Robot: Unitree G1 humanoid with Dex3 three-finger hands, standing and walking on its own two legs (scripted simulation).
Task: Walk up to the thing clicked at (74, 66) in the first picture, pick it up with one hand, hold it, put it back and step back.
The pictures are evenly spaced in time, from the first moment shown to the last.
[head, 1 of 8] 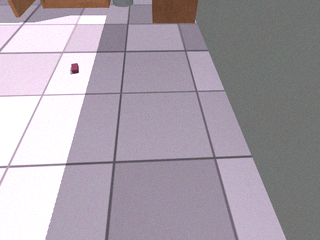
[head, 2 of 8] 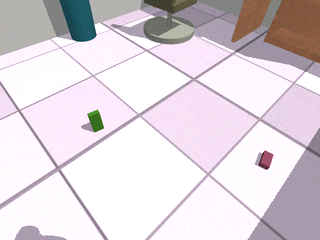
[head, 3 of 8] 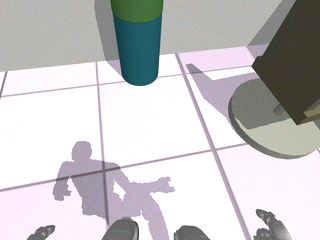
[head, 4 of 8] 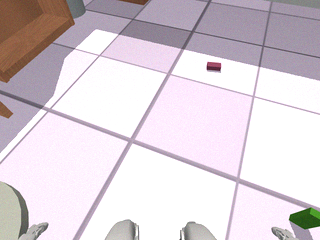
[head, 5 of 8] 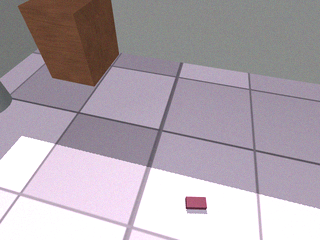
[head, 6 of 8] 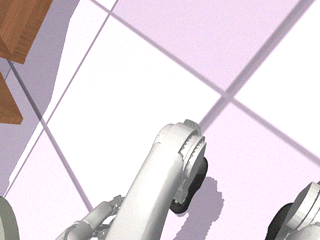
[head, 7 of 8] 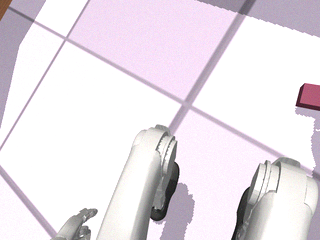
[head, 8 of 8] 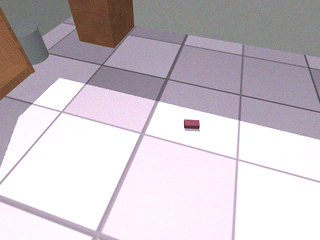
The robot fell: no
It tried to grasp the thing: yes
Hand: right
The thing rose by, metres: 0.67
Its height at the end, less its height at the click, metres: +0.00
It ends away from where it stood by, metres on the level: 0.02
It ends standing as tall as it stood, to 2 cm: yes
